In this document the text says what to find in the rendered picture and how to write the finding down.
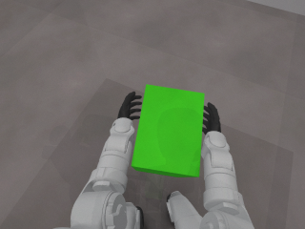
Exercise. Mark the robot left forearm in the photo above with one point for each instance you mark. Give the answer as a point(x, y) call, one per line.
point(111, 171)

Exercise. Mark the robot right shin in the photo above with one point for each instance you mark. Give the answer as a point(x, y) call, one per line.
point(176, 193)

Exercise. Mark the carton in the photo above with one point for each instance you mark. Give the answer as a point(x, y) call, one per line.
point(169, 134)

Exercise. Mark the robot left thigh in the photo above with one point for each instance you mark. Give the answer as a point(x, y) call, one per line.
point(133, 218)

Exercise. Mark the left robot upper arm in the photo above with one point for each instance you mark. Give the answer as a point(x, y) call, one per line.
point(99, 210)

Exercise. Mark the robot left hand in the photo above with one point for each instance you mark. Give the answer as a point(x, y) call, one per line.
point(125, 110)

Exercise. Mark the robot right hand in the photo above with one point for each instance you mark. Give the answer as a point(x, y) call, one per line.
point(213, 123)

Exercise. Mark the right robot upper arm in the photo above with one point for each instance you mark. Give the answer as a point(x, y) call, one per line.
point(217, 219)

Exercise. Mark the robot right forearm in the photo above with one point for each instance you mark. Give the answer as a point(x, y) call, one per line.
point(221, 192)

